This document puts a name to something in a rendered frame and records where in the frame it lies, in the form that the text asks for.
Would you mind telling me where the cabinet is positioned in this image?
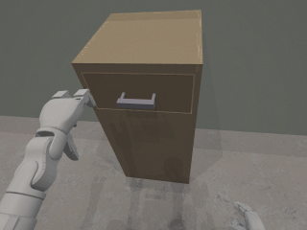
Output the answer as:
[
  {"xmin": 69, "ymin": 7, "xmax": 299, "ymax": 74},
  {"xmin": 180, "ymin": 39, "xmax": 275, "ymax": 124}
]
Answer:
[{"xmin": 71, "ymin": 10, "xmax": 203, "ymax": 184}]

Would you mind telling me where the left robot forearm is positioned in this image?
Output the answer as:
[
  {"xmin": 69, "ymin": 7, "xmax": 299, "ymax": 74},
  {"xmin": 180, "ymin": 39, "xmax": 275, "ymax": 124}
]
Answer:
[{"xmin": 0, "ymin": 126, "xmax": 68, "ymax": 230}]

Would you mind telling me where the drawer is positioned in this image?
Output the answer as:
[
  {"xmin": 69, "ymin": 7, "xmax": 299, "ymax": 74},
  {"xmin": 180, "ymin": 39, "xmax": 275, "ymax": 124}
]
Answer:
[{"xmin": 83, "ymin": 72, "xmax": 194, "ymax": 113}]

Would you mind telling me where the robot left hand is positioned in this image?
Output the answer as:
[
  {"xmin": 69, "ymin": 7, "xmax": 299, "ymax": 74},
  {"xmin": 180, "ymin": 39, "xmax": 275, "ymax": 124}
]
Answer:
[{"xmin": 39, "ymin": 88, "xmax": 96, "ymax": 161}]

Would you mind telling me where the handle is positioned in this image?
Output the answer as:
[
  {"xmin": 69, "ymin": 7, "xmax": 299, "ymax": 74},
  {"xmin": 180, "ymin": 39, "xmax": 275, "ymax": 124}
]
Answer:
[{"xmin": 116, "ymin": 92, "xmax": 156, "ymax": 109}]

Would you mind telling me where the robot right hand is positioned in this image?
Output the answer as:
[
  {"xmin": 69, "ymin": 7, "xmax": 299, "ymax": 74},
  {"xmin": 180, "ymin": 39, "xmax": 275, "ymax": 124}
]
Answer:
[{"xmin": 229, "ymin": 200, "xmax": 266, "ymax": 230}]

